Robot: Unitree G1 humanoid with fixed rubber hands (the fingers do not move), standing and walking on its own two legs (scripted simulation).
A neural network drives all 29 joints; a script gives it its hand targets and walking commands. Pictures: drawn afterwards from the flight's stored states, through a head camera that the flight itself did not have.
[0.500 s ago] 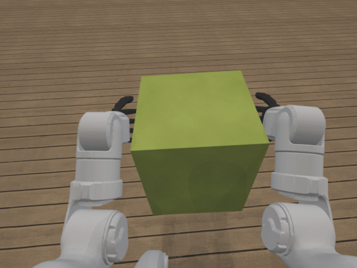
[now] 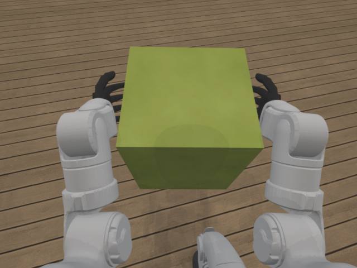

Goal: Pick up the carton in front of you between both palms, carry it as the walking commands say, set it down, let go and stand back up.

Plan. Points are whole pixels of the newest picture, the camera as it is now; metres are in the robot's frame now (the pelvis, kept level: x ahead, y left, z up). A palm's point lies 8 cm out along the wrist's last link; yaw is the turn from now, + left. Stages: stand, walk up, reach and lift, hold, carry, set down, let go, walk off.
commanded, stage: carry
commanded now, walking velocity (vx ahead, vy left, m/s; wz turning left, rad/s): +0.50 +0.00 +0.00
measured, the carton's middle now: (185, 128) +0.40 -0.03 +0.09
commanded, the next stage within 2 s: none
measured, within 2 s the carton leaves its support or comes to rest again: neither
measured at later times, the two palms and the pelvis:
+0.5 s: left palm (90, 45) +0.66 +0.19 +0.13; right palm (200, 36) +0.69 -0.10 +0.13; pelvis +0.32 +0.01 +0.02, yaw +4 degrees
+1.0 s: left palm (92, 4) +0.91 +0.23 +0.12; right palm (182, 2) +0.91 -0.07 +0.12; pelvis +0.65 +0.08 +0.02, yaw +0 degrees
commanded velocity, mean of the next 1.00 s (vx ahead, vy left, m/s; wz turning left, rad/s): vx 0.50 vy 0.00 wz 0.00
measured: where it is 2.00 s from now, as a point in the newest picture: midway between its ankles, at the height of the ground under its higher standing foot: (151, 104)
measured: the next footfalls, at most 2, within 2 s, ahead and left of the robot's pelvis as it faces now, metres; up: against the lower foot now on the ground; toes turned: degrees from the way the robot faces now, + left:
right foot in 0.20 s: +0.33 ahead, -0.06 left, +0.00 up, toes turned -4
left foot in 0.66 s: +0.58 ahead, +0.17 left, +0.00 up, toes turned +11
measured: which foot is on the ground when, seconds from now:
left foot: down 0.00-0.20, up 0.22-0.64, down 0.66-1.00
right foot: up 0.00-0.18, down 0.20-0.68, up 0.70-1.00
